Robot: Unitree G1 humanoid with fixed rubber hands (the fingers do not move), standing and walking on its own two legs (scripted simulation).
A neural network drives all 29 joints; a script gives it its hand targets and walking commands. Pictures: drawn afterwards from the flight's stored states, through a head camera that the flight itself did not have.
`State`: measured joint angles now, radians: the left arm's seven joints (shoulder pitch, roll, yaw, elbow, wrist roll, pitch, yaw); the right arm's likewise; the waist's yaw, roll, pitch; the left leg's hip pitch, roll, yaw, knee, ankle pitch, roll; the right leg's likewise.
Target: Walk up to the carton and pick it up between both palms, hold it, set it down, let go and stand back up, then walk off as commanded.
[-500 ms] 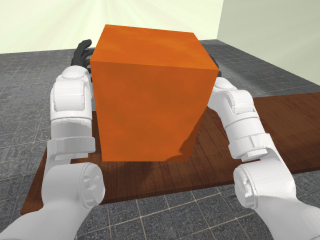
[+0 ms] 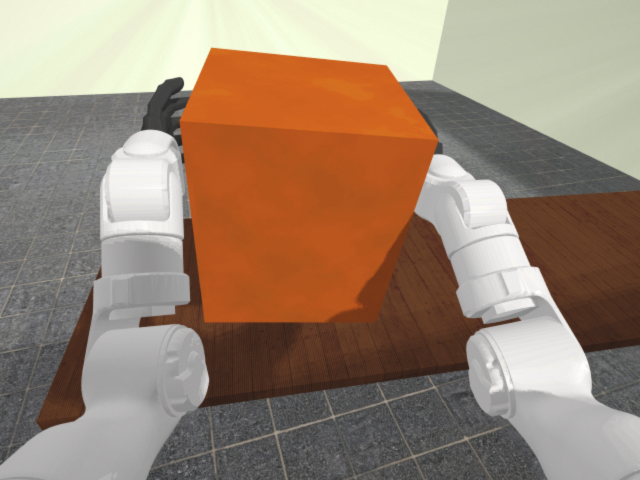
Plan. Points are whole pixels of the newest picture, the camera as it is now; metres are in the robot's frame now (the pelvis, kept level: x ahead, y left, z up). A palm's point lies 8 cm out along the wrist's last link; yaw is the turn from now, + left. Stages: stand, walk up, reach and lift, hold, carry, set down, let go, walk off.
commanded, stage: hold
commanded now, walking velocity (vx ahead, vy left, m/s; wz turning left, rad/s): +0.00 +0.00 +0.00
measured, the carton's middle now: (297, 191) +0.37 +0.00 +0.25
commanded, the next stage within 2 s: none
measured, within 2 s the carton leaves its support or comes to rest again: neither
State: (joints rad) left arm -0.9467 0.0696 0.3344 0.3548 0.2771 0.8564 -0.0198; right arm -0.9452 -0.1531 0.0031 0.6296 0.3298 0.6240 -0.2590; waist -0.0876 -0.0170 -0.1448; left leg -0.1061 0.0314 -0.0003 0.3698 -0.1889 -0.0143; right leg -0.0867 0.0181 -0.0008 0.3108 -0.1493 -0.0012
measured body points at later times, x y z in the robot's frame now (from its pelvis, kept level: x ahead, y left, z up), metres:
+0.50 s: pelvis +0.00 +0.00 +0.00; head -0.09 +0.03 +0.44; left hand +0.38 +0.16 +0.30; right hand +0.37 -0.15 +0.28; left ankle +0.01 +0.13 -0.75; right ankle +0.02 -0.12 -0.75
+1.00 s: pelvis +0.00 +0.00 +0.00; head -0.09 +0.01 +0.44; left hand +0.38 +0.15 +0.30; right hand +0.37 -0.15 +0.28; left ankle +0.01 +0.13 -0.75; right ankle +0.02 -0.12 -0.75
